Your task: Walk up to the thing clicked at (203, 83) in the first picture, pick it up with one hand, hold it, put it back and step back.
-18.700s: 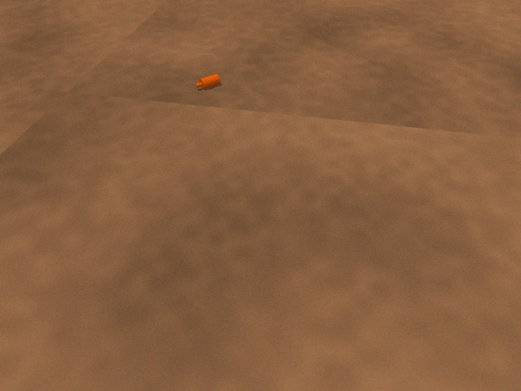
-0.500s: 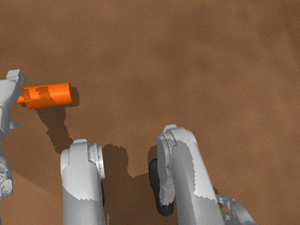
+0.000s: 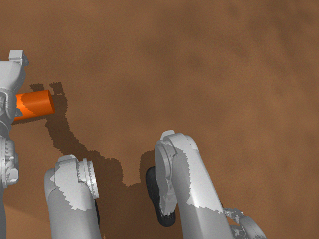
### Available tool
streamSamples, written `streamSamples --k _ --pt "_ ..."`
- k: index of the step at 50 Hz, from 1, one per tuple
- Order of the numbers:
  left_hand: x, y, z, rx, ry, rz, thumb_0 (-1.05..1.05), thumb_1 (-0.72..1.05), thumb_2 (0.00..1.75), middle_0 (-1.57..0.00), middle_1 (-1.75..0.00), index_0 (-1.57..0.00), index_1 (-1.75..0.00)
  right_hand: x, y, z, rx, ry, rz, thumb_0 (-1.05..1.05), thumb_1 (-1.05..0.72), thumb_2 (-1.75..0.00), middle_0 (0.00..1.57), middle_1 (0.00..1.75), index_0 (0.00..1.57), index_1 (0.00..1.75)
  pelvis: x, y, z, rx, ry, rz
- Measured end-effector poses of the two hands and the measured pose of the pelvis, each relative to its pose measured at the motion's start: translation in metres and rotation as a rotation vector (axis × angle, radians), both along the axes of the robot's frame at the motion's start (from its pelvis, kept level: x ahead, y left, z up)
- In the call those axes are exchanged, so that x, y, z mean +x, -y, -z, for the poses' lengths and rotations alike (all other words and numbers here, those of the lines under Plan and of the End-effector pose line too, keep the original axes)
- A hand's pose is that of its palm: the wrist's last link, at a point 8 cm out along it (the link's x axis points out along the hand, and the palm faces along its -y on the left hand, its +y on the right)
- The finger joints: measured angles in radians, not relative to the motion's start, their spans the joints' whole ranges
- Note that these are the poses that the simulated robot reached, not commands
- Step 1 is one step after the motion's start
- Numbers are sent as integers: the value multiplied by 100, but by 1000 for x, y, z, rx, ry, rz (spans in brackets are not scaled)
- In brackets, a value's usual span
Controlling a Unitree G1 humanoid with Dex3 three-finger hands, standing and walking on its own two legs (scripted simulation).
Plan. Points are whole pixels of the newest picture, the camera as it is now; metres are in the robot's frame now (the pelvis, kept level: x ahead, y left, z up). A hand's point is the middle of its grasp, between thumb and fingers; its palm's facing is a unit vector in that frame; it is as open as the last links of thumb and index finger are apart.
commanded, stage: approach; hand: left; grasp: from above
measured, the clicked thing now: (17, 107) +0.49 +0.29 -0.29
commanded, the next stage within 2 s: close in in 0.36 s
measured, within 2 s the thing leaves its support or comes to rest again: neither
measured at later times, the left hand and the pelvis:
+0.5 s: hand out of the picture +0.45 +0.29 -0.19, palm faces -0.50 -0.06 -0.87, open 13.8 cm; pelvis +0.00 +0.00 +0.00, yaw +0 degrees
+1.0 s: hand (18, 105) +0.48 +0.26 -0.23, palm faces -0.47 -0.06 -0.88, open 13.9 cm; pelvis +0.00 +0.00 -0.01, yaw -2 degrees
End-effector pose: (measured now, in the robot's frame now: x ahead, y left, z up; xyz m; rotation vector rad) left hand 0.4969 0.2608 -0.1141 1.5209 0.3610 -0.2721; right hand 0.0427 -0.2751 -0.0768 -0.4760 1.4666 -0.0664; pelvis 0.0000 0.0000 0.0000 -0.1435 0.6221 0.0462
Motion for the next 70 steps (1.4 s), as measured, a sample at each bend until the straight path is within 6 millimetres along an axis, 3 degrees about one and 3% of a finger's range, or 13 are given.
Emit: streamSamples --k 4,8,12,16,21,25,32,37,45,55,60,70 --pt "21 20 -4 14 21 -11 0 -50 98 -10 -104 -10 -104 -17 0 -4 3 -12 41 0 -91 -89 20 30 20 30 0 0 0 -2 -9 7" --pt "29 30 -6 33 9 -43 0 -51 99 -9 -104 -10 -103 -36 -3 -4 28 -42 87 0 -91 -89 20 30 20 30 1 1 -1 3 -10 15" --pt "22 26 -2 40 -44 -89 0 -52 99 -9 -104 -10 -103 -49 -8 -1 59 -68 121 0 -91 -89 20 30 20 30 0 2 -3 9 -4 20" --pt "3 8 7 37 -103 -122 0 -52 99 -9 -104 -9 -103 -52 -11 4 82 -88 129 0 -91 -89 20 30 20 30 -2 3 -3 12 8 19" --pt "-28 -21 18 19 -156 -119 0 -51 98 -10 -104 -10 -103 -41 -11 11 90 -97 85 0 -91 -89 20 30 20 30 -3 3 -1 12 20 11" --pt "-40 -34 16 4 -120 -71 0 -50 100 -10 -106 -11 -105 -22 -7 13 68 -85 33 0 -91 -89 20 30 20 30 -3 3 1 8 23 3" --pt "-33 -32 15 -4 -68 -28 0 -47 102 -11 -108 -12 -107 15 0 6 12 2 -50 0 -91 -89 20 30 20 30 -3 -1 3 -6 23 -3" --pt "-22 -20 21 -3 -57 -28 0 -45 104 -11 -110 -12 -109 23 2 -1 -8 46 -72 0 -91 -89 20 30 20 30 -2 -2 4 -14 24 0" --pt "-15 -7 42 2 -79 -62 0 -47 100 -9 -106 -10 -105 -7 -2 -3 10 3 -48 0 -91 -89 20 30 20 30 -3 -2 10 -18 32 13" --pt "-11 -7 66 2 -90 -73 0 -49 98 -9 -102 -9 -102 -50 -16 1 56 -110 -9 0 -90 -89 20 30 20 30 -3 -1 18 -26 47 29" --pt "-9 -7 73 -5 -89 -71 0 -49 99 -9 -101 -9 -101 -54 -21 1 70 -125 -20 0 -90 -89 20 30 20 30 -2 -1 20 -35 56 34" --pt "-12 -10 82 -20 -88 -84 0 -48 103 -10 -101 -10 -102 -41 -17 -4 63 -89 -82 0 -90 -89 20 30 20 30 -2 -2 22 -51 80 40"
